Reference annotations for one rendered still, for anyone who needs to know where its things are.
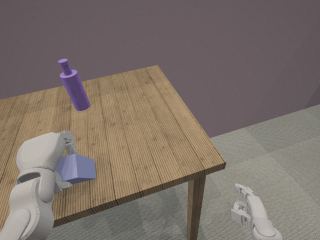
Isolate left robot forearm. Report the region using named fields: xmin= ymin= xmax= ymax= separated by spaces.
xmin=0 ymin=168 xmax=56 ymax=240

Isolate table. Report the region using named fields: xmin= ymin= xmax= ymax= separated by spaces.
xmin=0 ymin=65 xmax=227 ymax=240

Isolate right robot forearm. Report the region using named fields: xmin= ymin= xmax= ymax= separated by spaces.
xmin=251 ymin=217 xmax=283 ymax=240

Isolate sponge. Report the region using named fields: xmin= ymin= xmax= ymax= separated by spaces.
xmin=20 ymin=153 xmax=97 ymax=184

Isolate left robot hand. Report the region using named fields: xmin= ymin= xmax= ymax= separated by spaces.
xmin=16 ymin=130 xmax=78 ymax=194

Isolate right robot hand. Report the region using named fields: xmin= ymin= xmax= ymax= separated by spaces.
xmin=231 ymin=183 xmax=269 ymax=229

